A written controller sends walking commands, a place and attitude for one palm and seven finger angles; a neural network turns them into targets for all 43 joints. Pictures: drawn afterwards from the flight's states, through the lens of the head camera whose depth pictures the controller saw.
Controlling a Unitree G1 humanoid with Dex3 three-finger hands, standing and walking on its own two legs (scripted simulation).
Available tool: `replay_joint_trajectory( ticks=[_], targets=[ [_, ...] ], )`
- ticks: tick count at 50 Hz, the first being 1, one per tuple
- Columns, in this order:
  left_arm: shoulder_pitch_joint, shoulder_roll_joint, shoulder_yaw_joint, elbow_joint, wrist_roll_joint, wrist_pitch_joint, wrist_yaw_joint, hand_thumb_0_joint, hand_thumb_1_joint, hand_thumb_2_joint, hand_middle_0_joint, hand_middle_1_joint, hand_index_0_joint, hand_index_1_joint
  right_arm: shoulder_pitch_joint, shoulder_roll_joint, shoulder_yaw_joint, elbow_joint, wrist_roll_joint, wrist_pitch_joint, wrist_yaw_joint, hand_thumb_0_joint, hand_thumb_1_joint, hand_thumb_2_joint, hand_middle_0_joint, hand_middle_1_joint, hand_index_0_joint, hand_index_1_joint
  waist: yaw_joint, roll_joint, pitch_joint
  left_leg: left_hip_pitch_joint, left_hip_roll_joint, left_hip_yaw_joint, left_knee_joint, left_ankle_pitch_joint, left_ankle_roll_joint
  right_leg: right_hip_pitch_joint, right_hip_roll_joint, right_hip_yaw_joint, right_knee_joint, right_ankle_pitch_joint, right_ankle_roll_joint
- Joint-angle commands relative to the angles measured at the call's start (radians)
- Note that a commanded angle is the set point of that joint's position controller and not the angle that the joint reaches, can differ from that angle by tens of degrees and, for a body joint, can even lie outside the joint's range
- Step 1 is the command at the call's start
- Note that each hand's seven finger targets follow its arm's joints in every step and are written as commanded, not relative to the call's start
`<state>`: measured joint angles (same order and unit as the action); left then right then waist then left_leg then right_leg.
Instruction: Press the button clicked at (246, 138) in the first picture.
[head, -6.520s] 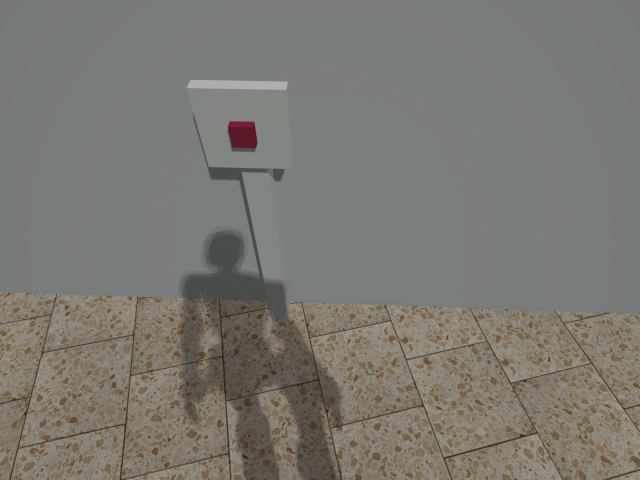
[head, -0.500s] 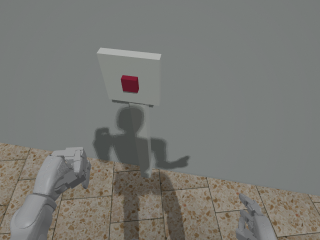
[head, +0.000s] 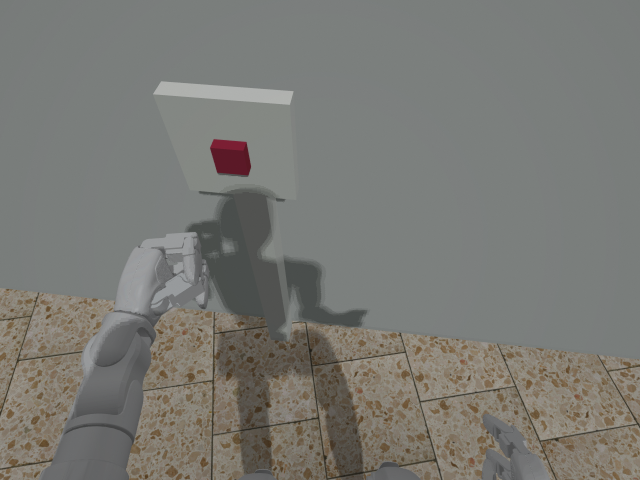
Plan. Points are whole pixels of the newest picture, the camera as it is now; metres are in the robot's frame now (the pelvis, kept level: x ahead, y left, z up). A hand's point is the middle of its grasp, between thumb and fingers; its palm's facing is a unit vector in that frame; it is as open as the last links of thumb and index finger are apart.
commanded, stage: aim a knuckle at the button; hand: left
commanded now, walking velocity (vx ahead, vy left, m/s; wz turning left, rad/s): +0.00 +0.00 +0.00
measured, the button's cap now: (232, 156) +0.54 +0.14 +0.08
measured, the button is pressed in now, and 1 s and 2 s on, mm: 0 0 3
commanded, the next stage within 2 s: press the button with the knuckle in 1.22 s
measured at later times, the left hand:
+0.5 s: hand (238, 234) +0.42 +0.12 +0.05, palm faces -0.13 -0.99 -0.03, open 3.1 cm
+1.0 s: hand (243, 231) +0.42 +0.12 +0.05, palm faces -0.13 -0.99 -0.02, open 3.1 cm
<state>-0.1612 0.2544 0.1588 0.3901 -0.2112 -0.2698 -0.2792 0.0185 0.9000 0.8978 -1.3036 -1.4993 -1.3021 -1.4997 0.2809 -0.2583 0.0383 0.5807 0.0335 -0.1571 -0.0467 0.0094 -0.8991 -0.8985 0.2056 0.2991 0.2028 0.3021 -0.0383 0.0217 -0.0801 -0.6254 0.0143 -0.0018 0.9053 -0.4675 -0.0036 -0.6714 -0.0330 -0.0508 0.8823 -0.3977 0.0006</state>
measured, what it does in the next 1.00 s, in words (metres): stands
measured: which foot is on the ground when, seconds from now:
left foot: down 0.00-1.00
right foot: down 0.00-1.00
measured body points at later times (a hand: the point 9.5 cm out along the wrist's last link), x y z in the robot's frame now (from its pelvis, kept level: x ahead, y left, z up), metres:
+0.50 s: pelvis +0.00 +0.00 -0.01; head +0.08 +0.00 +0.44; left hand +0.42 +0.18 +0.06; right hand +0.09 -0.26 -0.12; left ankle -0.01 +0.12 -0.69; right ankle +0.02 -0.12 -0.69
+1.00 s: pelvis -0.01 +0.00 -0.01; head +0.08 +0.00 +0.43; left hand +0.42 +0.17 +0.05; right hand +0.06 -0.25 -0.13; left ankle -0.01 +0.12 -0.69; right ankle +0.02 -0.12 -0.69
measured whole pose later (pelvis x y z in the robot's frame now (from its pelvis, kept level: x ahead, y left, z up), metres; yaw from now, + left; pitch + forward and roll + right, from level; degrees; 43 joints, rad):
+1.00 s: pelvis -0.01 +0.00 -0.01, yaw -1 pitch +16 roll +0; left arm -0.59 0.24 0.19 0.86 -0.13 -0.42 -0.18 0.02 0.90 0.90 -1.30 -1.50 -1.30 -1.50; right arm 0.33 -0.25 0.02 0.61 0.01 -0.01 0.00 0.01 -0.90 -0.90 0.20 0.30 0.20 0.30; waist -0.09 0.01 -0.10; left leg -0.76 0.02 0.02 0.96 -0.47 0.00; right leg -0.82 -0.02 -0.02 0.93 -0.39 0.00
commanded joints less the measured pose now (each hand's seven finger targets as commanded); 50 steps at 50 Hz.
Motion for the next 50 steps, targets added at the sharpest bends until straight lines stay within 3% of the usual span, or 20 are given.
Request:
replay_joint_trajectory(
  ticks=[1, 3, 4, 6, 7, 9, 17, 19, 24, 26, 29, 30, 32, 34, 35, 41, 42, 46, 49, 50],
  targets=[
    [-0.312, 0.135, 0.057, -0.149, -0.016, -0.081, 0.011, 0.0, 0.9, 0.9, -1.3, -1.5, -1.3, -1.5, -0.001, -0.126, -0.06, -0.129, -0.002, -0.033, 0.0, 0.0, -0.9, -0.9, 0.2, 0.3, 0.2, 0.3, -0.002, -0.015, -0.315, 0.084, -0.024, 0.0, -0.127, 0.318, 0.012, 0.232, 0.031, 0.022, -0.094, 0.309, -0.018],
    [-0.334, 0.126, 0.05, -0.143, -0.007, -0.089, 0.019, 0.0, 0.9, 0.9, -1.3, -1.5, -1.3, -1.5, 0.007, -0.122, -0.062, -0.128, -0.005, -0.023, 0.007, 0.0, -0.9, -0.9, 0.2, 0.3, 0.2, 0.3, 0.001, 0.023, -0.331, 0.1, -0.023, 0.001, -0.125, 0.356, 0.007, 0.229, 0.03, 0.018, -0.083, 0.343, -0.022],
    [-0.338, 0.131, 0.053, -0.124, -0.007, -0.09, 0.022, 0.0, 0.9, 0.9, -1.3, -1.5, -1.3, -1.5, 0.014, -0.126, -0.063, -0.128, -0.007, -0.017, 0.008, 0.0, -0.9, -0.9, 0.2, 0.3, 0.2, 0.3, -0.003, -0.017, -0.329, 0.093, -0.019, -0.001, -0.118, 0.374, 0.011, 0.23, 0.034, 0.018, -0.079, 0.361, -0.02],
    [-0.383, 0.121, 0.043, -0.084, 0.002, -0.096, 0.029, 0.0, 0.9, 0.9, -1.3, -1.5, -1.3, -1.5, 0.022, -0.125, -0.064, -0.118, -0.006, -0.003, 0.013, 0.0, -0.9, -0.9, 0.2, 0.3, 0.2, 0.3, -0.015, -0.029, -0.31, 0.076, -0.019, 0.003, -0.117, 0.355, 0.01, 0.215, 0.033, 0.019, -0.082, 0.356, -0.017],
    [-0.415, 0.133, 0.055, -0.074, 0.006, -0.101, 0.036, 0.0, 0.9, 0.9, -1.3, -1.5, -1.3, -1.5, 0.023, -0.126, -0.065, -0.114, -0.007, 0.002, 0.014, 0.0, -0.9, -0.9, 0.2, 0.3, 0.2, 0.3, -0.013, -0.004, -0.307, 0.069, -0.021, 0.005, -0.116, 0.337, 0.008, 0.208, 0.032, 0.023, -0.081, 0.341, -0.019],
    [-0.432, 0.139, 0.061, -0.034, 0.013, -0.107, 0.045, 0.0, 0.9, 0.9, -1.3, -1.5, -1.3, -1.5, 0.031, -0.128, -0.066, -0.112, -0.01, 0.015, 0.017, 0.0, -0.9, -0.9, 0.2, 0.3, 0.2, 0.3, -0.014, -0.035, -0.312, 0.062, -0.021, 0.008, -0.109, 0.349, 0.014, 0.215, 0.034, 0.026, -0.079, 0.357, -0.019],
    [-0.606, 0.157, 0.082, 0.087, 0.034, -0.152, 0.069, 0.0, 0.9, 0.9, -1.3, -1.5, -1.3, -1.5, 0.061, -0.124, -0.07, -0.083, -0.016, 0.049, 0.023, 0.0, -0.9, -0.9, 0.2, 0.3, 0.2, 0.3, -0.028, -0.02, -0.378, 0.038, -0.023, 0.013, -0.086, 0.345, 0.013, 0.218, 0.034, 0.038, -0.057, 0.381, -0.019],
    [-0.672, 0.131, 0.048, 0.112, 0.042, -0.16, 0.067, 0.0, 0.9, 0.9, -1.3, -1.5, -1.3, -1.5, 0.07, -0.123, -0.07, -0.076, -0.016, 0.057, 0.025, 0.0, -0.9, -0.9, 0.2, 0.3, 0.2, 0.3, -0.046, -0.01, -0.381, 0.038, -0.021, 0.01, -0.076, 0.35, 0.016, 0.187, 0.039, 0.035, -0.048, 0.378, -0.02],
    [-0.793, 0.146, 0.065, 0.226, 0.056, -0.174, 0.08, 0.0, 0.9, 0.9, -1.3, -1.5, -1.3, -1.5, 0.099, -0.13, -0.074, -0.056, -0.021, 0.075, 0.031, 0.0, -0.9, -0.9, 0.2, 0.3, 0.2, 0.3, -0.063, -0.028, -0.376, 0.002, -0.02, 0.005, -0.062, 0.322, 0.016, 0.145, 0.042, 0.032, -0.035, 0.35, -0.021],
    [-0.83, 0.126, 0.058, 0.27, 0.065, -0.181, 0.089, 0.0, 0.9, 0.9, -1.3, -1.5, -1.3, -1.5, 0.105, -0.127, -0.076, -0.052, -0.023, 0.082, 0.034, 0.0, -0.9, -0.9, 0.2, 0.3, 0.2, 0.3, -0.067, 0.001, -0.392, 0.007, -0.022, 0.008, -0.053, 0.31, 0.015, 0.116, 0.043, 0.032, -0.03, 0.331, -0.022],
    [-0.759, 0.199, 0.128, 0.271, 0.069, -0.195, 0.097, 0.0, 0.9, 0.9, -1.3, -1.5, -1.3, -1.5, 0.121, -0.138, -0.079, -0.072, -0.031, 0.092, 0.042, 0.0, -0.9, -0.9, 0.2, 0.3, 0.2, 0.3, -0.03, -0.018, -0.458, -0.005, -0.025, 0.01, -0.054, 0.347, 0.017, 0.183, 0.046, 0.038, -0.016, 0.372, -0.027],
    [-0.734, 0.189, 0.127, 0.267, 0.07, -0.196, 0.096, 0.0, 0.9, 0.9, -1.3, -1.5, -1.3, -1.5, 0.119, -0.133, -0.079, -0.08, -0.03, 0.098, 0.045, 0.0, -0.9, -0.9, 0.2, 0.3, 0.2, 0.3, -0.023, 0.0, -0.477, -0.001, -0.025, 0.018, -0.054, 0.361, 0.016, 0.194, 0.043, 0.04, -0.014, 0.39, -0.026],
    [-0.733, 0.184, 0.123, 0.242, 0.068, -0.195, 0.096, 0.0, 0.9, 0.9, -1.3, -1.5, -1.3, -1.5, 0.118, -0.129, -0.078, -0.089, -0.029, 0.107, 0.048, 0.0, -0.9, -0.9, 0.2, 0.3, 0.2, 0.3, -0.025, -0.005, -0.461, -0.012, -0.025, 0.026, -0.058, 0.355, 0.017, 0.209, 0.045, 0.044, -0.022, 0.402, -0.023],
    [-0.693, 0.214, 0.146, 0.256, 0.067, -0.189, 0.097, 0.0, 0.9, 0.9, -1.3, -1.5, -1.3, -1.5, 0.125, -0.136, -0.08, -0.095, -0.027, 0.118, 0.047, 0.0, -0.9, -0.9, 0.2, 0.3, 0.2, 0.3, -0.025, -0.065, -0.437, -0.042, -0.023, 0.024, -0.063, 0.334, 0.021, 0.22, 0.049, 0.045, -0.028, 0.39, -0.022],
    [-0.711, 0.174, 0.112, 0.245, 0.064, -0.187, 0.092, 0.0, 0.9, 0.9, -1.3, -1.5, -1.3, -1.5, 0.118, -0.131, -0.077, -0.1, -0.023, 0.121, 0.047, 0.0, -0.9, -0.9, 0.2, 0.3, 0.2, 0.3, -0.036, -0.043, -0.417, -0.044, -0.025, 0.03, -0.069, 0.312, 0.02, 0.208, 0.048, 0.046, -0.037, 0.375, -0.02],
    [-0.826, 0.155, 0.079, 0.214, 0.059, -0.212, 0.094, 0.0, 0.9, 0.9, -1.3, -1.5, -1.3, -1.5, 0.114, -0.131, -0.079, -0.08, -0.019, 0.121, 0.035, 0.0, -0.9, -0.9, 0.2, 0.3, 0.2, 0.3, -0.065, 0.005, -0.391, 0.005, -0.02, 0.018, -0.076, 0.244, 0.019, 0.135, 0.051, 0.039, -0.058, 0.276, -0.022],
    [-0.828, 0.143, 0.07, 0.243, 0.06, -0.212, 0.093, 0.0, 0.9, 0.9, -1.3, -1.5, -1.3, -1.5, 0.115, -0.131, -0.078, -0.073, -0.019, 0.12, 0.033, 0.0, -0.9, -0.9, 0.2, 0.3, 0.2, 0.3, -0.072, -0.023, -0.373, 0.002, -0.019, 0.015, -0.077, 0.231, 0.019, 0.122, 0.052, 0.035, -0.061, 0.26, -0.021],
    [-0.845, 0.117, 0.044, 0.229, 0.071, -0.224, 0.104, 0.0, 0.9, 0.9, -1.3, -1.5, -1.3, -1.5, 0.116, -0.132, -0.079, -0.065, -0.023, 0.113, 0.036, 0.0, -0.9, -0.9, 0.2, 0.3, 0.2, 0.3, -0.064, 0.064, -0.425, 0.074, -0.016, -0.002, -0.074, 0.279, 0.011, 0.078, 0.051, 0.022, -0.038, 0.265, -0.029],
    [-0.785, 0.141, 0.073, 0.299, 0.07, -0.206, 0.113, 0.0, 0.9, 0.9, -1.3, -1.5, -1.3, -1.5, 0.121, -0.142, -0.078, -0.067, -0.027, 0.118, 0.041, 0.0, -0.9, -0.9, 0.2, 0.3, 0.2, 0.3, -0.057, -0.036, -0.38, 0.012, -0.016, -0.003, -0.077, 0.268, 0.015, 0.099, 0.054, 0.018, -0.042, 0.266, -0.027],
    [-0.803, 0.134, 0.071, 0.299, 0.072, -0.204, 0.115, 0.0, 0.9, 0.9, -1.3, -1.5, -1.3, -1.5, 0.116, -0.139, -0.077, -0.07, -0.026, 0.12, 0.041, 0.0, -0.9, -0.9, 0.2, 0.3, 0.2, 0.3, -0.061, -0.03, -0.379, 0.0, -0.019, 0.004, -0.076, 0.262, 0.016, 0.105, 0.051, 0.022, -0.042, 0.272, -0.025]
  ],
)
